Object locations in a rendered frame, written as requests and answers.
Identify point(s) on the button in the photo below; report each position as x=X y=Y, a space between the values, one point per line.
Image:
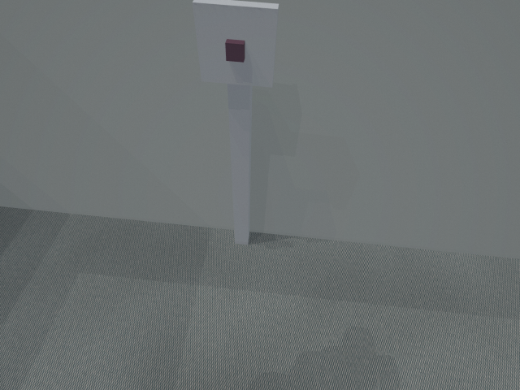
x=235 y=50

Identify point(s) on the panel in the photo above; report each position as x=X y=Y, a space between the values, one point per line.
x=256 y=24

